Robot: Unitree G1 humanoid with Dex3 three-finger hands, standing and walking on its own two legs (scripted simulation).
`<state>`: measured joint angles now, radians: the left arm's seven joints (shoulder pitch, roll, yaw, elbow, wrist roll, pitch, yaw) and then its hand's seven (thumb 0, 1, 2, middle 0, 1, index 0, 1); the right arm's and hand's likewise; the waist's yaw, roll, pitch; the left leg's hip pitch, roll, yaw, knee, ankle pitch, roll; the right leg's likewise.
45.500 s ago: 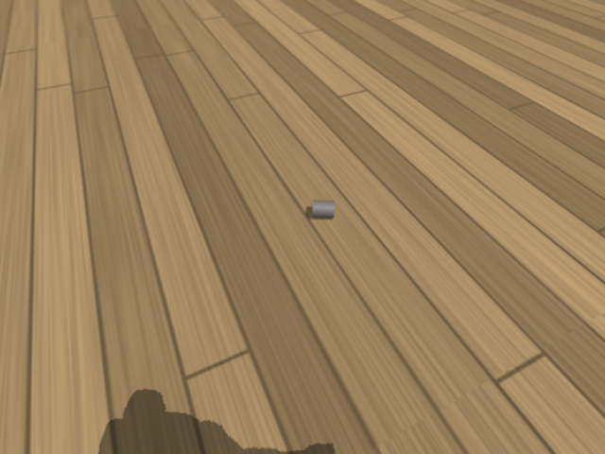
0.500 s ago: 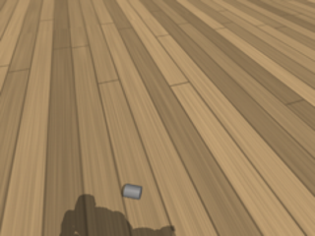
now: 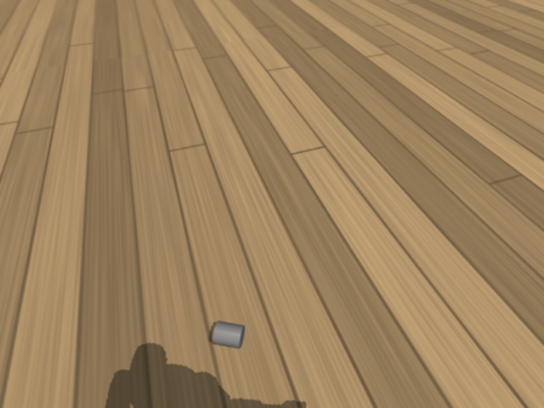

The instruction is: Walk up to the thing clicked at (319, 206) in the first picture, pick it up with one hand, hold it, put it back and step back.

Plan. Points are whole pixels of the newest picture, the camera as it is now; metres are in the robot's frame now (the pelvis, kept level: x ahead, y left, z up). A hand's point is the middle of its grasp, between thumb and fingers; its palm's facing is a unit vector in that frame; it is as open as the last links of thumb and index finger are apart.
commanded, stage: stand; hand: left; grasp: from above
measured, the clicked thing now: (229, 334) +0.52 +0.20 -0.74
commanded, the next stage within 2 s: step back in 1.52 s
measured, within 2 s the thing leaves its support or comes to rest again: neither
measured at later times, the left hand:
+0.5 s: hand out of the picture +0.07 +0.23 -0.16, palm faces +0.02 -0.94 -0.34, open 7.4 cm
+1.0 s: hand out of the picture +0.08 +0.23 -0.15, palm faces +0.00 -0.94 -0.34, open 7.4 cm
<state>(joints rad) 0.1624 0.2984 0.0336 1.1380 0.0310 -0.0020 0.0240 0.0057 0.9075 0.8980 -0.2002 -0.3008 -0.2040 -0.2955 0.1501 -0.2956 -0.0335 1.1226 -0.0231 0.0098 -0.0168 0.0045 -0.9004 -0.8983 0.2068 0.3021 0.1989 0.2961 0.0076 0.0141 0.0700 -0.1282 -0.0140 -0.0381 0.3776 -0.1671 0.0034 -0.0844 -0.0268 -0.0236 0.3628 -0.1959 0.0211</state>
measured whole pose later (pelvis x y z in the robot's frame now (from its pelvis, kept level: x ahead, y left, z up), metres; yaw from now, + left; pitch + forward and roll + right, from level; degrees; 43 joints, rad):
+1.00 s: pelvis +0.01 -0.02 +0.00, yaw +0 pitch -3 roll +0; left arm 0.12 0.32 0.02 1.14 0.02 -0.01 0.00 0.01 0.91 0.90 -0.20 -0.30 -0.20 -0.30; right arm 0.12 -0.33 -0.01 1.15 -0.02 0.00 -0.01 0.00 -0.90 -0.90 0.21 0.30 0.20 0.30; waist 0.00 0.02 0.06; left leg -0.11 0.01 -0.05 0.32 -0.15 -0.03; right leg -0.07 0.00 -0.03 0.32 -0.19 -0.01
